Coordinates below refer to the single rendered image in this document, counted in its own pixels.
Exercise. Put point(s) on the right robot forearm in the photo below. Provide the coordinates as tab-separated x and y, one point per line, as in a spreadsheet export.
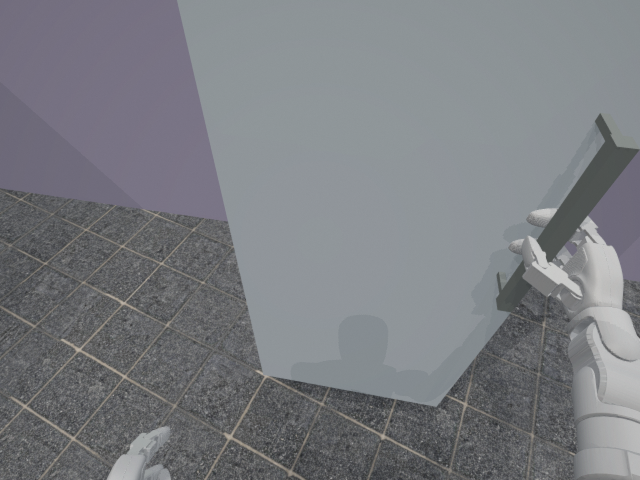
604	350

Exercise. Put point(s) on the handle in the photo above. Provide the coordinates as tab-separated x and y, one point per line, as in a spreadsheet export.
609	162

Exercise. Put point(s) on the fridge door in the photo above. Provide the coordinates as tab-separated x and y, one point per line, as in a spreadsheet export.
376	158

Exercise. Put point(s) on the left robot hand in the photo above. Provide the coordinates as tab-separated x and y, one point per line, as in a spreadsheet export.
132	465

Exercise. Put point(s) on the right robot hand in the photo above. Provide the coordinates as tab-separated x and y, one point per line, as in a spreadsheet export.
591	277

